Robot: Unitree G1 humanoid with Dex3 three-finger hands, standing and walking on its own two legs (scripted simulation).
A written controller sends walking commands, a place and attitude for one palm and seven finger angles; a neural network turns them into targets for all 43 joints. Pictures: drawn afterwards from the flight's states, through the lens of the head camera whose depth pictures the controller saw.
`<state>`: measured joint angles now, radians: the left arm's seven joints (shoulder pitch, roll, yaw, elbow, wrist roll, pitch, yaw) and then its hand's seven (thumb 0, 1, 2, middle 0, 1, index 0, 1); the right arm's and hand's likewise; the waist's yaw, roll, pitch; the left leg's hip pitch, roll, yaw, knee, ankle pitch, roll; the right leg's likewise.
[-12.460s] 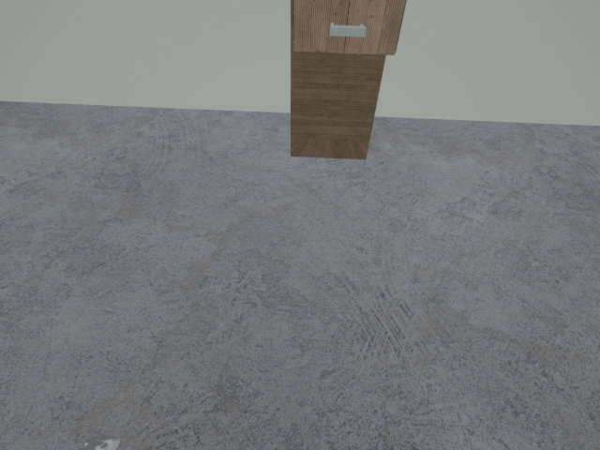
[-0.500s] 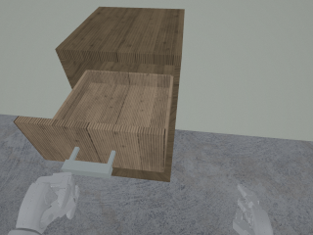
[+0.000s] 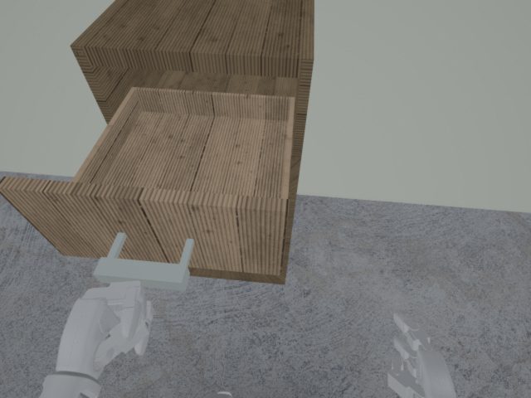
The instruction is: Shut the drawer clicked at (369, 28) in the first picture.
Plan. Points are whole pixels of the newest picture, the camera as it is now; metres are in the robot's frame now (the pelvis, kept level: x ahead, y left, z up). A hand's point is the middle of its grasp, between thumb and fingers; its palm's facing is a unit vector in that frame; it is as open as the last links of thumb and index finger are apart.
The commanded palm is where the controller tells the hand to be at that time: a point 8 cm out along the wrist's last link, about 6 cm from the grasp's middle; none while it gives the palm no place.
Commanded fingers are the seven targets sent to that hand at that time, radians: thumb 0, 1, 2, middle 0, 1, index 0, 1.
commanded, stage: bring the fist close to the handle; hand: left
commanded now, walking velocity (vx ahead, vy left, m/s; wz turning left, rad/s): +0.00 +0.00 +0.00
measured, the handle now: (148, 258) +0.29 +0.19 +0.07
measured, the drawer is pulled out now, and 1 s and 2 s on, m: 0.29 0.26 0.14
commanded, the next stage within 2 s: push the drawer shut in 0.38 s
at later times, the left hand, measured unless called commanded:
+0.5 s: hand (154, 323) +0.20 +0.16 +0.06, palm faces -0.01 -1.00 -0.06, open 3.2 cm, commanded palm +0.17 +0.22 +0.07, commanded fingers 0.00 0.90 0.90 -1.40 -1.60 -1.40 -1.60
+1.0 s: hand (161, 296) +0.24 +0.16 +0.06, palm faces -0.04 -1.00 -0.07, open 2.7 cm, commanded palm +0.24 +0.22 +0.07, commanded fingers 0.00 0.90 0.90 -1.40 -1.60 -1.40 -1.60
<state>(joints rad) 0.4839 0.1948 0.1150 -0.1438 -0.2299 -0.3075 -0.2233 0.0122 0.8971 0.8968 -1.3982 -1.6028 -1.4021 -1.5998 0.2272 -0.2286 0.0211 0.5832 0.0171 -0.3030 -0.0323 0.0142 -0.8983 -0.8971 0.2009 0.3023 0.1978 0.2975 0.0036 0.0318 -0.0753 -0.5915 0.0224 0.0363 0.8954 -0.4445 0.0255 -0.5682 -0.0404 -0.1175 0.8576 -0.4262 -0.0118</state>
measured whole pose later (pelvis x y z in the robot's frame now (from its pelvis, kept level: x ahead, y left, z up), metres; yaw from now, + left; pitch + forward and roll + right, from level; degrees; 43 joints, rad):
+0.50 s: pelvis +0.00 -0.01 -0.01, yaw +0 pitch +9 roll -1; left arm 0.51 0.20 0.09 -0.19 -0.23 -0.30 -0.18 0.01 0.90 0.90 -1.40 -1.60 -1.40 -1.60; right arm 0.25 -0.23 0.02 0.54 0.03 -0.25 -0.03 0.01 -0.90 -0.90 0.20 0.30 0.20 0.30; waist -0.01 0.04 -0.10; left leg -0.63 0.03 0.03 0.93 -0.46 0.02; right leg -0.61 -0.03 -0.12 0.90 -0.45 -0.02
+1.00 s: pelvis -0.01 -0.02 +0.00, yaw +1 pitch +9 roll -1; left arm 0.22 0.25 0.12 0.06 -0.25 -0.31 -0.24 -0.07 0.78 0.95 -1.40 -1.60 -1.40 -1.60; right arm 0.23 -0.26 0.04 0.61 0.03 -0.25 -0.06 0.01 -0.90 -0.90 0.20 0.30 0.20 0.30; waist 0.00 0.05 -0.07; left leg -0.64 0.03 0.00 0.92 -0.43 0.00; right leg -0.61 -0.03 -0.15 0.88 -0.43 -0.04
